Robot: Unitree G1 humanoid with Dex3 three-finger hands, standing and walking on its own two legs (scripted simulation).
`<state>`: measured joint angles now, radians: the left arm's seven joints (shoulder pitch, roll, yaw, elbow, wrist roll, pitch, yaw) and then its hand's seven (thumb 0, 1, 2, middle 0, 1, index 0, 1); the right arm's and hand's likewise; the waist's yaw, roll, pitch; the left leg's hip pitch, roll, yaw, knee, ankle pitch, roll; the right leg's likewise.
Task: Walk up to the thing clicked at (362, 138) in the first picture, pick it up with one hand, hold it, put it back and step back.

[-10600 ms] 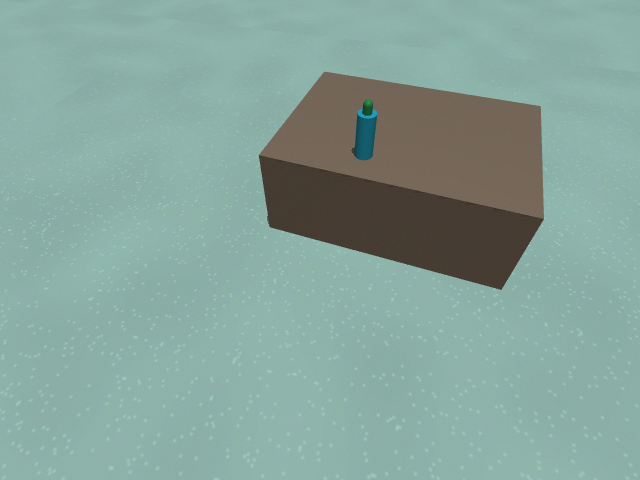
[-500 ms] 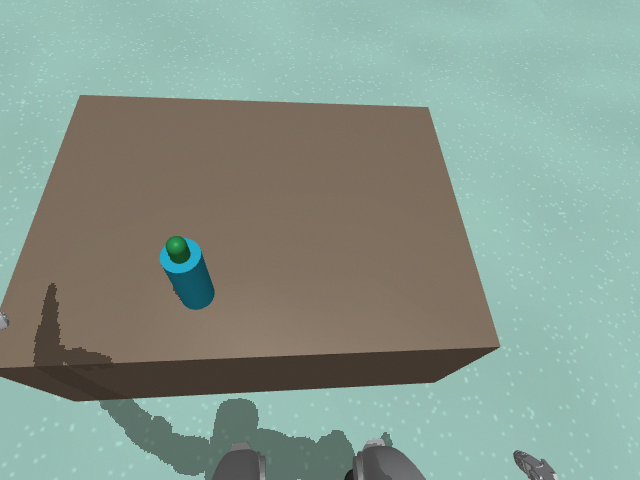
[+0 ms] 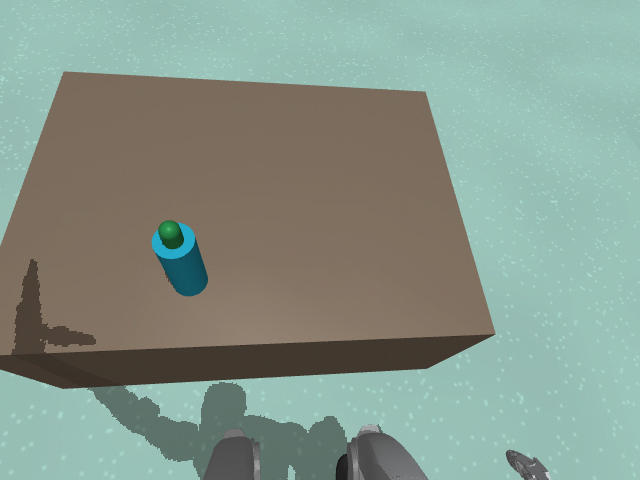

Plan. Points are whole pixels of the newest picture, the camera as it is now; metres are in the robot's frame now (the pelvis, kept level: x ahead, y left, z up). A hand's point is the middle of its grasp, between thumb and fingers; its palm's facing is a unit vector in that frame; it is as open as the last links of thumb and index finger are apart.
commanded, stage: go down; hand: left
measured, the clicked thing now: (180, 256) +0.49 +0.21 -0.20
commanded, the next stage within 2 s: none
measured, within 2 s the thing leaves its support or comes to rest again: neither
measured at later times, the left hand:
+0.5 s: hand out of the picture +0.41 +0.40 +0.05, palm faces +0.23 -0.97 -0.06, open 17.2 cm
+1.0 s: hand out of the picture +0.41 +0.40 +0.06, palm faces +0.23 -0.97 -0.04, open 17.1 cm
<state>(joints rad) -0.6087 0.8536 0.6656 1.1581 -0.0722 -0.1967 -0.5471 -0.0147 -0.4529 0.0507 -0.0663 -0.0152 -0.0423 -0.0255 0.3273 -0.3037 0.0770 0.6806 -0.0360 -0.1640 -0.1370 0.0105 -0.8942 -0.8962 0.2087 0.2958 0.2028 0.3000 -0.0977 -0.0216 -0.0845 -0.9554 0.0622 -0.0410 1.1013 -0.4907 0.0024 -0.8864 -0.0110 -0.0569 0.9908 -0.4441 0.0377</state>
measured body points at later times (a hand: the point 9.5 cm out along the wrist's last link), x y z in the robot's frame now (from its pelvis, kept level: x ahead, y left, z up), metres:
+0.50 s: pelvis +0.00 +0.00 -0.01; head +0.14 +0.05 +0.42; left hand +0.39 +0.45 +0.05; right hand +0.07 -0.28 -0.09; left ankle +0.01 +0.11 -0.66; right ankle +0.01 -0.15 -0.66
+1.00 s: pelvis +0.00 +0.00 -0.01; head +0.15 +0.05 +0.42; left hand +0.40 +0.46 +0.06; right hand +0.07 -0.27 -0.10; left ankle +0.01 +0.11 -0.66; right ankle +0.01 -0.15 -0.66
